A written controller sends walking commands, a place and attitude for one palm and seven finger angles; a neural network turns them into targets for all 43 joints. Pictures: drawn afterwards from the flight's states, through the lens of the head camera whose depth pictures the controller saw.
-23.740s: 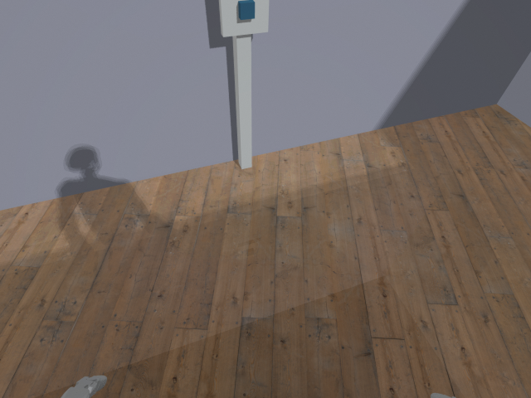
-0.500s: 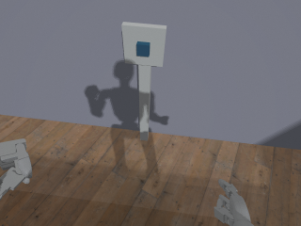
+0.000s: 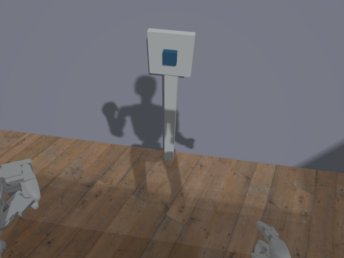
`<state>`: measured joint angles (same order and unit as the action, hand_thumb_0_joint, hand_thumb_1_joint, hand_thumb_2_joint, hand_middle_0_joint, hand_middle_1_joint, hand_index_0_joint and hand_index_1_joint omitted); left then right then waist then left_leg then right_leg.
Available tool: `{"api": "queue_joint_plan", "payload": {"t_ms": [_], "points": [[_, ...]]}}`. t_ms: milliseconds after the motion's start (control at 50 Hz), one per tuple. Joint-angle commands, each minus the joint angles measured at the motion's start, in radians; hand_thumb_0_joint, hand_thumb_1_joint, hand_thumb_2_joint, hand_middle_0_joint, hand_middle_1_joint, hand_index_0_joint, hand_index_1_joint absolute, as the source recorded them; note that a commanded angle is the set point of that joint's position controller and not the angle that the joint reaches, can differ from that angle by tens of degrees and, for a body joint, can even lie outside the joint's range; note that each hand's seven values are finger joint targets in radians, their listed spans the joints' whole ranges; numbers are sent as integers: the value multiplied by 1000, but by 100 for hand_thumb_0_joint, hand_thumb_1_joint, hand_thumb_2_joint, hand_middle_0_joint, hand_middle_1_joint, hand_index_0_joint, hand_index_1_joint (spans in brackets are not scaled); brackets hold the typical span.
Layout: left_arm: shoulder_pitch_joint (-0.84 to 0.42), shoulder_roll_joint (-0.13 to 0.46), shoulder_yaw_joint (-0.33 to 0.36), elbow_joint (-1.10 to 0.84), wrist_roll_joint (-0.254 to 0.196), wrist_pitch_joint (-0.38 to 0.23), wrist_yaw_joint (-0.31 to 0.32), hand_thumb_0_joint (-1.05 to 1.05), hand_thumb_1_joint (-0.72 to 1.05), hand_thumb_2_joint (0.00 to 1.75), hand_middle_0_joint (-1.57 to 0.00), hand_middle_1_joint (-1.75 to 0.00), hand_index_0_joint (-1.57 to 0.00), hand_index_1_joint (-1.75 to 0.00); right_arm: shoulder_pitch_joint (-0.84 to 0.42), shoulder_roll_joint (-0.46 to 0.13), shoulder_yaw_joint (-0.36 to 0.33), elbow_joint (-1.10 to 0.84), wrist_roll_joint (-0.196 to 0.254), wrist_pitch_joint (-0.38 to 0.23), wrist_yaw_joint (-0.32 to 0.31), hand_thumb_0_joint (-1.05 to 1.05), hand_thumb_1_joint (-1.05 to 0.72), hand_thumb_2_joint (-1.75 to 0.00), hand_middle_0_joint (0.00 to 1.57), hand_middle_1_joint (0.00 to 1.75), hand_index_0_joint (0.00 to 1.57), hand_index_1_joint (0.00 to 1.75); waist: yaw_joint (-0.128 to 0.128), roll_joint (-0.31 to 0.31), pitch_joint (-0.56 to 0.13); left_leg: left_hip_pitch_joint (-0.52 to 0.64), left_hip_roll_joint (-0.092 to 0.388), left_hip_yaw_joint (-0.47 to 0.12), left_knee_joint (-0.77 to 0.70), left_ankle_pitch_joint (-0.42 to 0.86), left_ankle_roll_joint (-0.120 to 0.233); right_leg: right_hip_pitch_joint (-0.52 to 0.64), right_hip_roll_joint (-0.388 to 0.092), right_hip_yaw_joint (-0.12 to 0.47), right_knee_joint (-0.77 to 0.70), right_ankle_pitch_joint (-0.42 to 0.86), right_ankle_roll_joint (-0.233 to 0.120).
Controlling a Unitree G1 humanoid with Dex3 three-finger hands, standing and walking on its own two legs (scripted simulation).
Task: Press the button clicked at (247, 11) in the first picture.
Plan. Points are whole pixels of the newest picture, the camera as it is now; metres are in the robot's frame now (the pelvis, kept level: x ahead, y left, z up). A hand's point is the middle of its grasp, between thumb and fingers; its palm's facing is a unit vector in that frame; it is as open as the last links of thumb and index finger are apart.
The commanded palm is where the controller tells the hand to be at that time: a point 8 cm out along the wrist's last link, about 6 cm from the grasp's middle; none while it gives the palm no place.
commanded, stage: stop stepping back and stand still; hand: left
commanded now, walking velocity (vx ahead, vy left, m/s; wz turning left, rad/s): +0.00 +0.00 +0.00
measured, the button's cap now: (170, 57) +0.82 +0.06 +0.04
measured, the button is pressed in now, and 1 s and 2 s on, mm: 0 0 0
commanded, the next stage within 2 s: let the arm hang, fingers relaxed in 0.04 s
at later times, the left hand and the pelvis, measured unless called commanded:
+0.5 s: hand out of the picture +0.03 +0.18 -0.18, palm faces +0.01 -0.98 -0.21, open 3.6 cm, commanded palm none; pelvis -0.01 -0.01 -0.01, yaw +1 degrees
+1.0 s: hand out of the picture +0.01 +0.16 -0.17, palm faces +0.04 -0.98 -0.19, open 7.2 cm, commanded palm none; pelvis +0.01 -0.01 +0.00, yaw +0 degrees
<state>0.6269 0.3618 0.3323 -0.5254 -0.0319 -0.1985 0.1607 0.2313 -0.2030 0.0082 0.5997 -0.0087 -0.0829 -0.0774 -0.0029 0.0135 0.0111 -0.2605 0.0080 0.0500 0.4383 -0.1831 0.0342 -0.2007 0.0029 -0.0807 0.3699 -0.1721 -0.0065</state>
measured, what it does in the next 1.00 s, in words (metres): stands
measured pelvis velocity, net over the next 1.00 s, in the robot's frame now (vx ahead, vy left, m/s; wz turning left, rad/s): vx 0.01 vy -0.01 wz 0.00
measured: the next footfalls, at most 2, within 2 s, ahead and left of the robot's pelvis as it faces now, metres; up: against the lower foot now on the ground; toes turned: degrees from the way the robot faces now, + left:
none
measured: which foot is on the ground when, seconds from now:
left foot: down 0.00-1.00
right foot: down 0.00-1.00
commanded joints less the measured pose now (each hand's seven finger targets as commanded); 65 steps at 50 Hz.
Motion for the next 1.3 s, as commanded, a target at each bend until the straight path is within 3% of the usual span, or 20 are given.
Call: {"api": "queue_joint_plan", "payload": {"t_ms": [0,100,120,140,160,180,220,260,300,320,360,420,480,520,560,640,720,1020,1280], "points": [[10,145,118,-205,-4,-62,22,0,90,90,-130,-150,-130,-150,-109,-122,-44,-157,6,-62,-5,0,-90,-90,20,30,20,30,5,54,-69,-56,69,-110,-142,-96,-20,78,-30,77,-42,-33,13],[11,142,111,-199,-5,-59,22,0,90,90,-130,-150,-130,-150,-106,-123,-44,-152,6,-63,-5,0,-90,-90,20,30,20,30,5,35,-78,-33,66,-99,-125,-44,-24,71,-32,78,-43,1,14],[-143,63,-236,630,83,98,-124,0,90,90,-130,-150,-130,-150,-165,-334,-91,119,8,-100,100,0,-90,-90,20,30,20,30,-32,53,35,-113,96,-123,52,121,-16,-82,-115,40,103,75,-20],[-139,44,-218,657,67,163,-144,0,90,90,-126,-146,-126,-146,-70,-270,-95,116,13,-42,92,0,-90,-90,20,30,20,30,-23,44,-49,-11,105,-94,60,226,-27,-108,-119,112,66,73,-28],[-146,51,-217,638,63,184,-149,0,90,90,-123,-142,-123,-142,-44,-268,-89,90,14,-20,89,0,-90,-90,20,30,20,30,-28,52,-48,15,113,-94,66,215,-21,-128,-106,94,77,19,-29],[-176,35,-222,672,63,182,-151,0,90,90,-119,-138,-119,-138,-43,-257,-81,100,5,-7,88,0,-90,-90,20,30,20,30,-20,18,-76,-29,131,-130,54,150,4,-117,-93,82,118,-49,-35],[-249,46,-237,776,68,182,-153,0,90,90,-112,-130,-112,-130,-66,-259,-61,103,-5,16,87,0,-90,-90,20,30,20,30,-12,-105,-54,-88,132,-168,14,97,25,-73,-70,81,136,-84,-37],[-292,44,-252,896,70,187,-154,0,90,90,-104,-122,-104,-122,-70,-239,-50,121,-12,35,86,0,-90,-90,20,30,20,30,-5,-198,-59,-84,113,-166,19,57,24,-62,-98,112,103,-89,-45],[-334,39,-268,1025,66,196,-150,0,90,90,-97,-114,-97,-114,-48,-203,-40,155,-16,57,85,0,-90,-90,20,30,20,30,-13,-225,-65,-27,71,-130,56,40,10,-93,-141,152,60,-89,-63],[-344,28,-278,1082,63,199,-148,0,90,90,-93,-110,-93,-110,-39,-179,-34,176,-18,66,84,0,-90,-90,20,30,20,30,-15,-210,-74,7,59,-111,68,39,4,-106,-155,163,41,-87,-67],[-360,15,-294,1175,57,205,-144,0,90,90,-86,-102,-86,-102,-31,-152,-22,211,-19,77,84,0,-90,-90,20,30,20,30,-16,-46,-64,18,65,-110,37,44,-3,-105,-146,154,43,-111,-64],[-330,3,-301,1306,51,203,-140,0,90,90,-75,-90,-75,-90,-34,-136,-15,264,-17,81,76,0,-90,-90,20,30,20,30,7,146,-51,-48,88,-138,-49,-13,0,-5,-107,126,53,-98,-40],[-298,-19,-293,1410,48,200,-136,0,90,90,-64,-78,-64,-78,-8,-109,-19,313,-16,88,67,0,-90,-90,20,30,20,30,15,187,-52,-60,90,-132,-66,-64,-4,43,-107,116,22,-86,-46],[-304,-18,-296,1458,46,200,-138,0,90,90,-57,-70,-57,-70,22,-100,-21,344,-15,94,63,0,-90,-90,20,30,20,30,11,174,-26,-67,86,-134,-79,-123,-8,31,-110,120,-6,-123,-51],[-312,-27,-299,1494,45,198,-138,0,90,90,-49,-62,-49,-62,58,-97,-26,369,-13,97,60,0,-90,-90,20,30,20,30,4,92,-4,-49,91,-132,-79,-124,-7,9,-114,122,-33,-144,-53],[-312,-44,-303,1555,43,196,-134,0,90,90,-35,-46,-35,-46,108,-87,-27,418,-9,94,55,0,-90,-90,20,30,20,30,0,-9,27,-13,94,-130,-86,-81,-3,-16,-114,110,-48,-145,-49],[-299,-73,-309,1601,42,193,-130,0,90,90,-20,-30,-20,-30,135,-60,-23,462,-10,92,51,0,-90,-90,20,30,20,30,-6,-67,46,35,89,-107,-83,-34,-4,-47,-121,112,-61,-135,-45],[-279,-119,-305,1651,42,190,-121,0,90,90,-20,-30,-20,-30,130,-3,-14,523,-9,82,43,0,-90,-90,20,30,20,30,5,7,85,33,92,-93,-119,1,-9,-18,-115,108,-50,-56,-35],[-278,-125,-305,1656,41,184,-121,0,90,90,-20,-30,-20,-30,127,-5,-18,530,-7,81,38,0,-90,-90,20,30,20,30,0,7,63,73,96,-85,-103,58,-12,1,-117,109,-59,0,-37]]}}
